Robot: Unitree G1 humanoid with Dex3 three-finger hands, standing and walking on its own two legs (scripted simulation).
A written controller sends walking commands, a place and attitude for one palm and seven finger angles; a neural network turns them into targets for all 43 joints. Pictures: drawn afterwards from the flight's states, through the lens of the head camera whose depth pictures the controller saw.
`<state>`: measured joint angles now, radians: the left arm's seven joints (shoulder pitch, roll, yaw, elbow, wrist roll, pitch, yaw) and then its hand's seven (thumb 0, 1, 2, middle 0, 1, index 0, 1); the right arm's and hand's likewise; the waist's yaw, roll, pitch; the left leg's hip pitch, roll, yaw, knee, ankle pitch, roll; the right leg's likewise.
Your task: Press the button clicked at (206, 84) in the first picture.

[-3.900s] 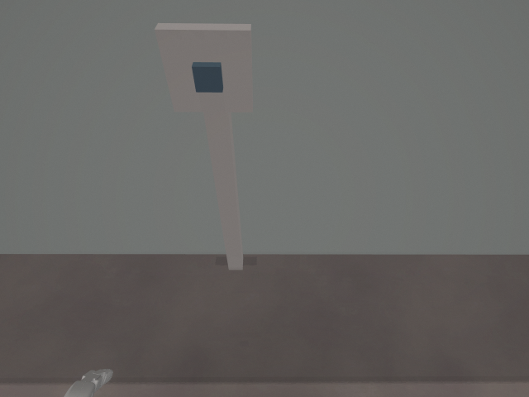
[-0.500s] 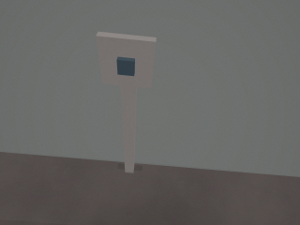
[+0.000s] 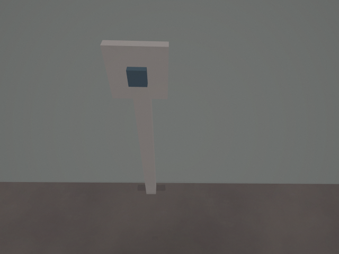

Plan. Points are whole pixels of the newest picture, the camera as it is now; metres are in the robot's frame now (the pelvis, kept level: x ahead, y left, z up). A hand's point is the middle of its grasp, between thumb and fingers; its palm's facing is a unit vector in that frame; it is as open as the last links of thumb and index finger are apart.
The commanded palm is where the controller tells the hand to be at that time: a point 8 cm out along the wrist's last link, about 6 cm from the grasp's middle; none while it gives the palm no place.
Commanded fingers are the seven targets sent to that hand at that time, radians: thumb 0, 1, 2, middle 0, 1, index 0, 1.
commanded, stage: look again from close up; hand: left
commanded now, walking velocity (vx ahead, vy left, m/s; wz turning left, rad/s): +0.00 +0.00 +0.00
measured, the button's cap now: (137, 76) +0.56 +0.13 +0.13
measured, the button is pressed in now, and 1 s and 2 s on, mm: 0 0 0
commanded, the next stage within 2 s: shuffle to correct the standing spot in 0.44 s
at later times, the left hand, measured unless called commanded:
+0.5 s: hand out of the picture -0.05 +0.17 -0.18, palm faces +0.05 -0.99 -0.16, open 7.4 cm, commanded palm none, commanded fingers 0.00 0.90 0.90 -0.20 -0.30 -0.20 -0.30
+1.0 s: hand out of the picture -0.04 +0.12 -0.19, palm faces +0.12 -0.98 -0.13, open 7.4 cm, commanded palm none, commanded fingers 0.00 0.90 0.90 -0.20 -0.30 -0.20 -0.30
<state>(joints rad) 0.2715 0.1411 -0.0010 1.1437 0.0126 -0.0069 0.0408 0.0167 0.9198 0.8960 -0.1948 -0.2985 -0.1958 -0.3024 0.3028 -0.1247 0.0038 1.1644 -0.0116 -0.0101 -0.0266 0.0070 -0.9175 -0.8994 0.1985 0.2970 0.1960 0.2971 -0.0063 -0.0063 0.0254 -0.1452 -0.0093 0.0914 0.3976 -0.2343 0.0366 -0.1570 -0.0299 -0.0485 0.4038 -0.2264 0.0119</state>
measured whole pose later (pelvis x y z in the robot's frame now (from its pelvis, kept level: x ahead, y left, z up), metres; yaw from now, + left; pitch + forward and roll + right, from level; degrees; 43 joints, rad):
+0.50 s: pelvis -0.03 +0.01 -0.01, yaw +1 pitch -2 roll +0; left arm 0.34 0.13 -0.01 1.10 0.02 -0.01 0.03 0.01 0.91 0.90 -0.19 -0.30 -0.19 -0.30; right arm 0.31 -0.15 0.00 1.08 -0.02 -0.02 -0.02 0.01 -0.92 -0.90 0.20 0.30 0.20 0.30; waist 0.00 -0.01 0.01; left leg -0.22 -0.03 0.08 0.47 -0.23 0.06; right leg -0.23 -0.06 -0.06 0.48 -0.23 0.02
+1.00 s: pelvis +0.02 -0.03 -0.01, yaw +3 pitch +1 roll -1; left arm 0.42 0.11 0.03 1.08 0.03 -0.03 0.01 0.01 0.91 0.90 -0.19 -0.30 -0.19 -0.30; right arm 0.33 -0.13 -0.02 1.09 -0.03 -0.02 -0.02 0.01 -0.91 -0.90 0.20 0.30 0.20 0.30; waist 0.01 -0.01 -0.01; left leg -0.32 0.04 0.07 0.72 -0.43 0.04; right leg -0.21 0.02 -0.11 0.53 -0.33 -0.05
